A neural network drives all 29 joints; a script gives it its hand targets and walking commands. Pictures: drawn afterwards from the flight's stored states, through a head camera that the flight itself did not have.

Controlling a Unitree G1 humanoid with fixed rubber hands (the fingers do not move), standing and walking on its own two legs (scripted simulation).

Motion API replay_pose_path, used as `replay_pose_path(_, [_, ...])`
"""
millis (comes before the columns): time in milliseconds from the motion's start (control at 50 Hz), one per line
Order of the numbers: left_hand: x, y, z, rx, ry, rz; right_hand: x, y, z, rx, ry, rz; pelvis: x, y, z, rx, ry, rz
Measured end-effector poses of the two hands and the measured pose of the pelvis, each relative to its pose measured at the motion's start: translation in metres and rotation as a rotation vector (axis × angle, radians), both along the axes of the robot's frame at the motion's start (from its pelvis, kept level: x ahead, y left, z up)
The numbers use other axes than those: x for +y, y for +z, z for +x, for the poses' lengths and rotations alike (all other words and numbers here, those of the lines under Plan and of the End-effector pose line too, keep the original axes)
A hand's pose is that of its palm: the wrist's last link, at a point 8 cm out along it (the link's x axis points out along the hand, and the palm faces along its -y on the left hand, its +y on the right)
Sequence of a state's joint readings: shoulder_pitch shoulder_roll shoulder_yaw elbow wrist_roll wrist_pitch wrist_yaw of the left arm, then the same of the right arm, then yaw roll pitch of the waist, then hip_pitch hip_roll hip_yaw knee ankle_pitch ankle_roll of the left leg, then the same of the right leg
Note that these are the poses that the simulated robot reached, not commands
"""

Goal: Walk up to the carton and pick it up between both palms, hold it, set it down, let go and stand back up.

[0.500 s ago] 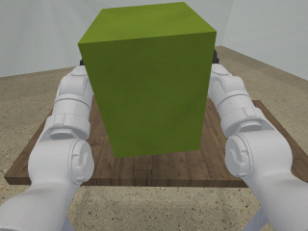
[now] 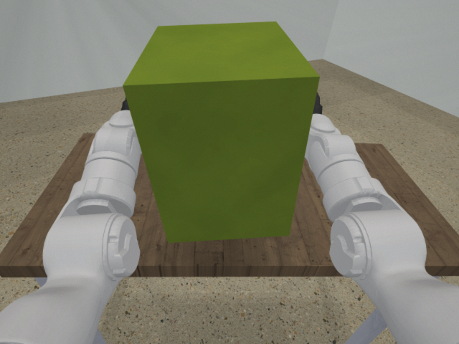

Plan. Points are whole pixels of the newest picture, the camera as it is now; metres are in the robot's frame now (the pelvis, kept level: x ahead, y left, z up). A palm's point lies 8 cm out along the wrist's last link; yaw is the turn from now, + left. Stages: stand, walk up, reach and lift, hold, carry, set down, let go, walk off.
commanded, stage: set down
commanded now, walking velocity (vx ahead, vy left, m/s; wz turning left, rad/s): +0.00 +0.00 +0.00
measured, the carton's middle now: (223, 130) +0.42 +0.01 +0.22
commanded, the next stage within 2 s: none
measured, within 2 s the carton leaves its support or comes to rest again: neither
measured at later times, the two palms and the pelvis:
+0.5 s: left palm (137, 131) +0.44 +0.16 +0.20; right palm (303, 135) +0.42 -0.14 +0.21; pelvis +0.01 +0.00 +0.00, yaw +0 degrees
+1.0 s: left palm (137, 135) +0.46 +0.17 +0.18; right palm (295, 145) +0.43 -0.14 +0.18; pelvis +0.02 +0.00 +0.00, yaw +0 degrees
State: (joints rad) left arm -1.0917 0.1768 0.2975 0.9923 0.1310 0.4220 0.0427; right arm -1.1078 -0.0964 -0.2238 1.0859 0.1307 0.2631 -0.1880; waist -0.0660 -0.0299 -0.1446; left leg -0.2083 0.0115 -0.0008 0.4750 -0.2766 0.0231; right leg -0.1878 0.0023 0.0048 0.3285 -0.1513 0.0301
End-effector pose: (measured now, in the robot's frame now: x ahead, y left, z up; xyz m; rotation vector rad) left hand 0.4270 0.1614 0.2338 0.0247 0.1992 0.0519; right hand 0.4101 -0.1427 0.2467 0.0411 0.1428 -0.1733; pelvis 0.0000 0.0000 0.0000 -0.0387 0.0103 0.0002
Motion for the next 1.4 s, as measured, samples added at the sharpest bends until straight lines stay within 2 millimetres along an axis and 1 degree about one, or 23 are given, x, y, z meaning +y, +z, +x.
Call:
replay_pose_path(320, [-0.002,-0.021,0.007,0.026,-0.013,0.0,-0.002,-0.023,0.003,0.03,-0.013,-0.005,0.0,0.0,0.002,0.003,0.0,0.0])
replay_pose_path(600, [0.001,-0.035,0.016,0.039,-0.025,-0.007,0.001,-0.039,0.009,0.047,-0.021,-0.008,0.001,0.0,0.007,0.01,0.0,-0.001])
replay_pose_path(1100, [0.005,-0.058,0.039,0.041,-0.06,-0.024,0.004,-0.071,0.024,0.077,-0.036,-0.013,0.003,0.0,0.024,0.033,-0.001,-0.004])
replay_pose_path(1400, [0.006,-0.076,0.043,0.048,-0.071,-0.021,0.005,-0.09,0.025,0.09,-0.041,-0.016,0.003,-0.001,0.03,0.041,-0.001,-0.005])
